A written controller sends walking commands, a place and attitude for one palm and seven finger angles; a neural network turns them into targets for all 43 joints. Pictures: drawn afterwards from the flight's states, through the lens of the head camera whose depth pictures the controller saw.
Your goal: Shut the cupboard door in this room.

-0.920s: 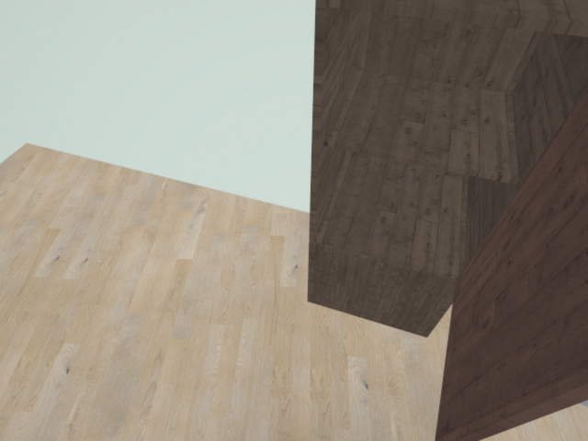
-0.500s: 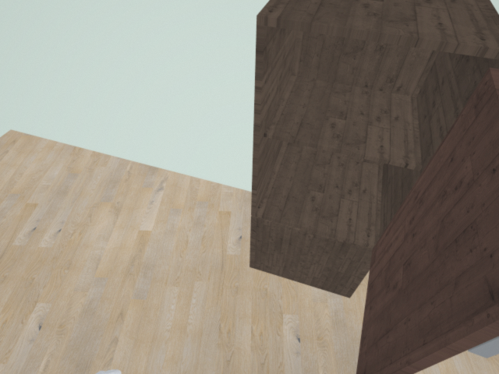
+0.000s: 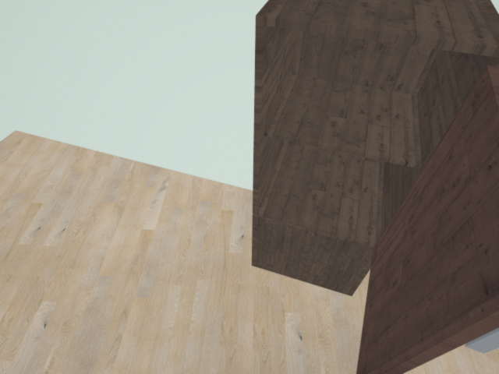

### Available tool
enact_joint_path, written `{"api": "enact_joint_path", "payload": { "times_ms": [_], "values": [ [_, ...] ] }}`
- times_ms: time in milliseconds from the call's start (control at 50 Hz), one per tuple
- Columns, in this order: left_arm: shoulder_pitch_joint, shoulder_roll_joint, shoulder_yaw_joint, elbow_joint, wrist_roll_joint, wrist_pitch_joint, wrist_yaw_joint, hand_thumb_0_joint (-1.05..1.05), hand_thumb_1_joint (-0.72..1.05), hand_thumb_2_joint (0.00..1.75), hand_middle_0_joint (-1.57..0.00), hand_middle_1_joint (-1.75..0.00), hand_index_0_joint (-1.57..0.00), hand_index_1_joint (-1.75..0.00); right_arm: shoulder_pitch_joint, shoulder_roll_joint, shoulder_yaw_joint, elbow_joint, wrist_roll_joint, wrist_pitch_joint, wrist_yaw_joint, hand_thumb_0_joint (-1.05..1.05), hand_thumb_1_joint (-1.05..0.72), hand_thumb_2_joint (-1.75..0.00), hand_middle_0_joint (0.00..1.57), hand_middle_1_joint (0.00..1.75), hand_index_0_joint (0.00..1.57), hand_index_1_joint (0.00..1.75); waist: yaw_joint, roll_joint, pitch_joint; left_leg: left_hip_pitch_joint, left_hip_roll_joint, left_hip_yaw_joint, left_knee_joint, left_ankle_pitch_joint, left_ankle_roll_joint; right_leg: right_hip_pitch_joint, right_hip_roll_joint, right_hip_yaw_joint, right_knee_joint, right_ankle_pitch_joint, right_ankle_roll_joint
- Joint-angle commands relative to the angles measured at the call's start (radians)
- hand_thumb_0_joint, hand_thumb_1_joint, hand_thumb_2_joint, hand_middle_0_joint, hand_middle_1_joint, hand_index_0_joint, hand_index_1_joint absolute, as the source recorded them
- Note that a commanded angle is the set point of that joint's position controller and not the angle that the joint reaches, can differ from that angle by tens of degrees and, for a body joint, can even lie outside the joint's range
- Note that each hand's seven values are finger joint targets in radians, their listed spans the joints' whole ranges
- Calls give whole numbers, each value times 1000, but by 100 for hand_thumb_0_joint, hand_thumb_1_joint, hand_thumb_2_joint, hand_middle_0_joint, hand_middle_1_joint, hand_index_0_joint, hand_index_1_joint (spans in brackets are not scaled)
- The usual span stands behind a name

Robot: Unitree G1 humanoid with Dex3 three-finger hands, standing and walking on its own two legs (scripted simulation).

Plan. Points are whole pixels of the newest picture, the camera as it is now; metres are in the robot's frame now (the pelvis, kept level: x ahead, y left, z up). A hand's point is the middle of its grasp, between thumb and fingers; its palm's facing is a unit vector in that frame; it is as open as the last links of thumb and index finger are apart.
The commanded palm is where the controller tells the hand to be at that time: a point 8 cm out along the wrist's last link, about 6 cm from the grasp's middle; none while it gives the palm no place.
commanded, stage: turn or walk to find it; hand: left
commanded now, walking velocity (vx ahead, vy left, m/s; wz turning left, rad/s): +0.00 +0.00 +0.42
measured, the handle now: (484, 321) +0.20 -0.29 +0.07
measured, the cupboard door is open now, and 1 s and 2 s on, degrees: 87 87 87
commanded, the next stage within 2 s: stand and wait in 0.10 s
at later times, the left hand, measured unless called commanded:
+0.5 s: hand out of the picture +0.00 +0.19 -0.18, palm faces +0.06 -0.98 -0.21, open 7.4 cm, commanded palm none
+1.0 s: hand out of the picture +0.02 +0.22 -0.17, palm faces +0.16 -0.96 -0.25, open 7.4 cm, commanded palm none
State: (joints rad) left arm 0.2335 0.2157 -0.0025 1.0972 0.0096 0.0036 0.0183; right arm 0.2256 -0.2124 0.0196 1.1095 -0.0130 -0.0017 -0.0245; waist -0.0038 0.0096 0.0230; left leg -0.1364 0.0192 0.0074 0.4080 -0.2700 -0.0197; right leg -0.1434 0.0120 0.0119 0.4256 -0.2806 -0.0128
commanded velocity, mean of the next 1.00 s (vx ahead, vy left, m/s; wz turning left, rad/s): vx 0.00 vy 0.00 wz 0.17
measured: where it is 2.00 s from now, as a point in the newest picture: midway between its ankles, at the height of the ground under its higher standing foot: outside the picture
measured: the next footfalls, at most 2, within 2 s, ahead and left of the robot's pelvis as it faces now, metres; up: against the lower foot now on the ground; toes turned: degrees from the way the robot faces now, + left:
right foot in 1.06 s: +0.02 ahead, -0.10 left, +0.00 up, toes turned +6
left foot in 1.46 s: +0.00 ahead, +0.14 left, +0.00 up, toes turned +23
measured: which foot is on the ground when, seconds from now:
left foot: down 0.00-1.00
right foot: down 0.00-0.82, up 0.84-1.00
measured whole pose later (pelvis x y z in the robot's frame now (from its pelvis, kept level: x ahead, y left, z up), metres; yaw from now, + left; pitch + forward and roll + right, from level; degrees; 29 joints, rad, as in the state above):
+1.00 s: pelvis -0.01 +0.02 +0.00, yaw +8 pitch +1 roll +1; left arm 0.19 0.20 0.04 1.03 0.02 0.03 0.03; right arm 0.22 -0.18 -0.01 1.02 -0.03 0.00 -0.04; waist 0.00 -0.01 0.04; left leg -0.23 -0.06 -0.05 0.47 -0.26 0.03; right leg -0.30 -0.03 -0.02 0.75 -0.48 0.01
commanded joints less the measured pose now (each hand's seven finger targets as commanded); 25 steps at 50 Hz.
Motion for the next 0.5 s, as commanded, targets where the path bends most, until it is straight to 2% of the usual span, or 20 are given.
{"api": "enact_joint_path", "payload": {
  "times_ms": [0,60,80,160,180,240,360,380,440,480],
  "values": [
    [37,127,25,-39,-3,-16,16,0,90,90,-20,-30,-20,-30,35,-118,-28,-38,0,-14,-11,0,-90,-90,20,30,20,30,4,-11,-4,-27,76,-51,-43,217,31,-3,-120,59,-43,274,-16],
    [42,131,39,-48,-1,-10,19,0,90,90,-20,-30,-20,-30,48,-111,-33,-44,1,-7,-10,0,-90,-90,20,30,20,30,7,-12,-7,-76,71,-58,-7,228,37,18,-129,37,-6,274,-14],
    [53,132,44,-52,-1,-7,19,0,90,90,-20,-30,-20,-30,37,-118,-37,-55,-2,-4,-9,0,-90,-90,20,30,20,30,13,-8,2,-79,67,-58,6,211,37,-9,-133,50,6,255,-17],
    [52,107,43,-55,1,-8,20,0,90,90,-20,-30,-20,-30,63,-88,-39,-52,-1,-4,-11,0,-90,-90,20,30,20,30,6,-27,-16,-84,65,-68,20,198,44,-11,-129,44,6,222,-21],
    [58,101,42,-53,1,-8,19,0,90,90,-20,-30,-20,-30,57,-93,-40,-54,-3,-5,-11,0,-90,-90,20,30,20,30,7,-19,-6,-69,63,-68,16,189,42,-41,-127,56,5,206,-22],
    [55,86,39,-51,1,-8,19,0,90,90,-20,-30,-20,-30,66,-85,-39,-46,-3,-8,-12,0,-90,-90,20,30,20,30,3,0,2,-64,69,-79,3,197,46,-47,-116,44,1,185,-18],
    [63,76,32,-31,2,-10,17,0,90,90,-20,-30,-20,-30,79,-70,-35,-37,0,-12,-14,0,-90,-90,20,30,20,30,4,5,25,-87,68,-84,-19,179,48,-29,-112,39,-24,169,-14],
    [72,74,32,-29,2,-11,16,0,90,90,-20,-30,-20,-30,76,-74,-34,-39,-1,-13,-15,0,-90,-90,20,30,20,30,7,-10,24,-75,65,-83,-22,174,45,-40,-112,51,-27,165,-15],
    [67,82,42,-39,2,-5,19,0,90,90,-20,-30,-20,-30,77,-85,-38,-44,-1,-9,-14,0,-90,-90,20,30,20,30,6,12,31,-104,67,-100,-8,197,51,-34,-117,26,6,165,-11],
    [78,88,52,-47,4,-2,19,0,90,90,-20,-30,-20,-30,62,-92,-46,-60,-2,-5,-12,0,-90,-90,20,30,20,30,15,9,24,-130,68,-106,6,193,57,-31,-125,19,27,160,-10]
  ]
}}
